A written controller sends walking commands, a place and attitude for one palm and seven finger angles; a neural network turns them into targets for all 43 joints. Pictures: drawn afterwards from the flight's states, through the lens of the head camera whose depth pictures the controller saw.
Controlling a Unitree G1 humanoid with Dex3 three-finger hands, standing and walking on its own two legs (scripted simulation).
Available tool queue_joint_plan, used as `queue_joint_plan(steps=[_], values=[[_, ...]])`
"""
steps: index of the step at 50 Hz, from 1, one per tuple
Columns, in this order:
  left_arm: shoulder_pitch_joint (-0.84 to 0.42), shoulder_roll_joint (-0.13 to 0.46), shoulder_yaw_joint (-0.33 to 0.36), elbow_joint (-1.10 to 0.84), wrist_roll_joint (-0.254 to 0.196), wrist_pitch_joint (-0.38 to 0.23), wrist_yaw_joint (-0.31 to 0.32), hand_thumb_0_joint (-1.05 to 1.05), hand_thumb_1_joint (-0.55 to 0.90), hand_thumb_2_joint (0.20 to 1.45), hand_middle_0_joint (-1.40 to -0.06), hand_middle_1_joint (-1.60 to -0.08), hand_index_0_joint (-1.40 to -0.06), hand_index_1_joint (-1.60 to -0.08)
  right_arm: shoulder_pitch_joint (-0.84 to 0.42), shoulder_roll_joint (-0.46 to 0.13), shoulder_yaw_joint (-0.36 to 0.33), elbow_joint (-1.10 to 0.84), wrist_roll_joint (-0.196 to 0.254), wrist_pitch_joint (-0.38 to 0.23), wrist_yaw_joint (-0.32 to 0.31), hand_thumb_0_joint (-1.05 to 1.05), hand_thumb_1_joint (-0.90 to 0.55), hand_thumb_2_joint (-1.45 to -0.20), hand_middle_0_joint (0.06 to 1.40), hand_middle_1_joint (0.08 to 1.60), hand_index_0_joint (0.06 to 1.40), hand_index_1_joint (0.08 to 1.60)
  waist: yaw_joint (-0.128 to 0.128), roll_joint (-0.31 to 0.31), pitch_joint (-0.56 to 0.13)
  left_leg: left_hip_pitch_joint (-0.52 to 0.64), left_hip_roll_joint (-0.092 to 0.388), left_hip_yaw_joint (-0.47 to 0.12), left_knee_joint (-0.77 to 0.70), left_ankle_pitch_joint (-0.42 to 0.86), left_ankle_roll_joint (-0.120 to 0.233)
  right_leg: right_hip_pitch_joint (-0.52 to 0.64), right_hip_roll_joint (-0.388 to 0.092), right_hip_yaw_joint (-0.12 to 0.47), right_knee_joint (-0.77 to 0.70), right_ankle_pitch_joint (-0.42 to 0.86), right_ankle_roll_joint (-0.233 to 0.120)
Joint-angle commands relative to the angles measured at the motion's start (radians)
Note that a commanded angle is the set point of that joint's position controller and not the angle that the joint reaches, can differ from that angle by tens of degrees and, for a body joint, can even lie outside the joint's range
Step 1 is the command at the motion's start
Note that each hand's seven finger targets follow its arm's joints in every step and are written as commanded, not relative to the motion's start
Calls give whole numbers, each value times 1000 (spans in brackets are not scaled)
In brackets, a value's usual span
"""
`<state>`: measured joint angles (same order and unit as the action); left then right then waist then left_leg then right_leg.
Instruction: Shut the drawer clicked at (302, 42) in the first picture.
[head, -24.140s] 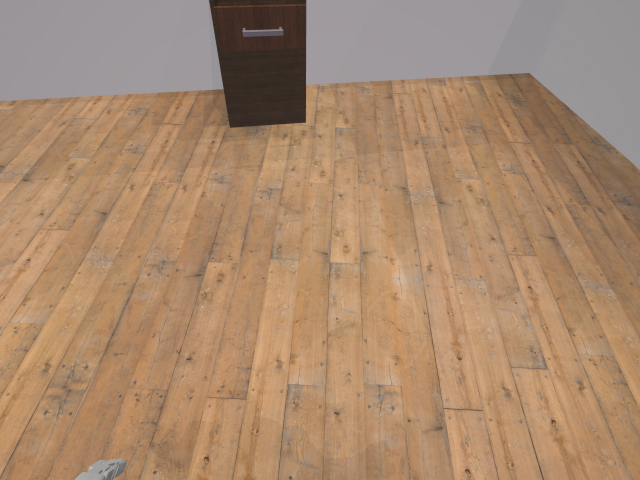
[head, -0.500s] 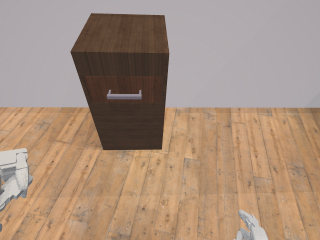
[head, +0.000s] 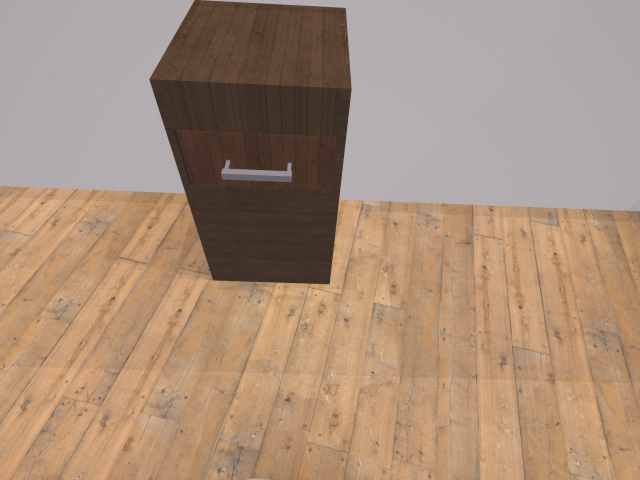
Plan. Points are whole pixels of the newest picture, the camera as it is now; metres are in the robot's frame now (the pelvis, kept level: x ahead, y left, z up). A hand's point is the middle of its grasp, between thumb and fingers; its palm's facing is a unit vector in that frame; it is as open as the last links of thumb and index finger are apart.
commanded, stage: let the arm hang, fingers relaxed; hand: left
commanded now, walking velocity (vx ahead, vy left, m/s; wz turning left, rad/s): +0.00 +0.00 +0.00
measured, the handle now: (258, 170) +0.83 +0.21 -0.19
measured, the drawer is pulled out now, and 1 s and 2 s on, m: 0.00 0.00 0.00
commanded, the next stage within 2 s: look to check the result in 0.62 s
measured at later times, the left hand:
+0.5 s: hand out of the picture -0.01 +0.12 -0.18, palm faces +0.06 -0.99 -0.13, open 7.3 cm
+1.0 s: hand out of the picture -0.03 +0.12 -0.17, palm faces +0.07 -0.98 -0.17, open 7.4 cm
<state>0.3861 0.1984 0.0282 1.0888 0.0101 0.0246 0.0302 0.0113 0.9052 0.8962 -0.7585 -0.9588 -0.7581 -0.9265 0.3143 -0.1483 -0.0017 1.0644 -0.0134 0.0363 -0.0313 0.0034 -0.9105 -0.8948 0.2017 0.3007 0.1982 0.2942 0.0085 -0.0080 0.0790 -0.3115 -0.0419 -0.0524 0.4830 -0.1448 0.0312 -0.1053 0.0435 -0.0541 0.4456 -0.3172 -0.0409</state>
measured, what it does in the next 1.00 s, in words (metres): stands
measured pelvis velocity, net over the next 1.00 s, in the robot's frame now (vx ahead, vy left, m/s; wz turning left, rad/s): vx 0.02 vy -0.03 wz -0.02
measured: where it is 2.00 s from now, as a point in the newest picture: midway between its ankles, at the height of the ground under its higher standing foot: outside the picture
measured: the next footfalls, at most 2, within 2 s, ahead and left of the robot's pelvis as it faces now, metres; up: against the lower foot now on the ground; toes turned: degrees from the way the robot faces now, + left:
none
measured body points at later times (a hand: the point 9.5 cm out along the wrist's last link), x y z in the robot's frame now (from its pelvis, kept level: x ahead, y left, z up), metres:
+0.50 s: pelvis +0.01 -0.01 +0.00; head +0.00 -0.02 +0.45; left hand -0.02 +0.17 -0.16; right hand -0.03 -0.20 -0.17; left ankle +0.07 +0.10 -0.74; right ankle -0.05 -0.09 -0.74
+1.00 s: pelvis +0.02 -0.03 +0.00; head +0.03 -0.04 +0.45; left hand -0.03 +0.17 -0.16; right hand -0.01 -0.22 -0.17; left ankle +0.07 +0.10 -0.74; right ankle -0.05 -0.09 -0.74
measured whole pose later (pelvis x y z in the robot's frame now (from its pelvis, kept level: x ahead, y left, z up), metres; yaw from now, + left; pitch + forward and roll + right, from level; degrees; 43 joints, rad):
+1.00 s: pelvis +0.02 -0.03 +0.00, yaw -1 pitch -2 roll +1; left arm 0.38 0.08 0.02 1.15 0.00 -0.01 0.05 0.00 0.91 0.90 -0.20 -0.30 -0.20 -0.30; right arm 0.33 -0.09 -0.01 1.14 -0.01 0.01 -0.05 0.00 -0.91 -0.89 0.20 0.30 0.20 0.29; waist 0.00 0.01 0.05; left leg -0.25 -0.02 -0.04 0.47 -0.18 0.00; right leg -0.05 0.06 -0.04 0.44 -0.35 -0.08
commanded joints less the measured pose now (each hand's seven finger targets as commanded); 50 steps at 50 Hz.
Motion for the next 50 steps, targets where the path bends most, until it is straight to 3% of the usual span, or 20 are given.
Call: queue_joint_plan(steps=[1, 6, 11, 16, 18, 25, 33, 35, 50], values=[[45, 38, -7, 7, -3, -27, 3, 0, 900, 900, -400, -517, -400, -517, 47, -95, -18, -15, 0, -24, -14, 0, -900, -900, 200, 300, 200, 300, -14, 17, -5, 108, 115, -123, -113, -39, 36, -111, -117, 107, -123, 13, -33], [79, 11, -13, 49, -3, -28, 10, 0, 900, 900, -200, -300, -200, -300, 74, -64, -15, 26, -1, -20, -14, 0, -900, -900, 200, 300, 200, 300, -18, -8, 34, 106, 104, -99, -114, -71, 29, -149, -118, 117, -132, -38, -36], [100, -17, -12, 63, -3, -29, 15, 0, 900, 900, -200, -300, -200, -300, 94, -31, -16, 48, -4, -19, -14, 0, -900, -900, 200, 300, 200, 300, -18, -8, 67, 94, 94, -83, -101, -80, 26, -190, -121, 122, -131, -80, -39], [107, -36, -8, 64, -2, -32, 19, 0, 900, 900, -200, -300, -200, -300, 105, -9, -14, 56, -5, -28, -18, 0, -900, -900, 200, 300, 200, 300, -10, 22, 77, 59, 98, -88, -112, -60, 31, -159, -114, 118, -107, -25, -37], [112, -37, -7, 61, -1, -36, 21, 0, 900, 900, -200, -300, -200, -300, 108, -8, -17, 55, -4, -31, -18, 0, -900, -900, 200, 300, 200, 300, -7, -11, 59, 73, 97, -76, -91, -14, 29, -148, -116, 116, -108, 2, -36], [89, -51, -2, 47, -3, -37, 23, 0, 900, 900, -200, -300, -200, -300, 122, 15, -16, 60, -7, -33, -21, 0, -900, -900, 200, 300, 200, 300, -12, 28, 82, 57, 93, -67, -76, 9, 25, -146, -123, 122, -116, 16, -42], [86, -50, 0, 42, -5, -41, 24, 0, 900, 900, -200, -300, -200, -300, 124, 7, -16, 58, -5, -36, -24, 0, -900, -900, 200, 300, 200, 300, -10, 4, 48, 84, 98, -53, -49, 90, 22, -104, -128, 116, -119, 106, -34], [83, -51, 1, 43, -7, -41, 24, 0, 900, 900, -200, -300, -200, -300, 124, 9, -15, 60, -5, -37, -26, 0, -900, -900, 200, 300, 200, 300, -13, 27, 41, 94, 101, -53, -49, 105, 23, -95, -130, 118, -115, 130, -35], [101, -47, -4, 57, -7, -40, 26, 0, 900, 900, -200, -300, -200, -300, 105, -3, -12, 65, -1, -34, -29, 0, -900, -900, 200, 300, 200, 300, -10, -3, 64, 116, 106, -44, -47, 113, 21, -93, -129, 116, -125, 181, -23]])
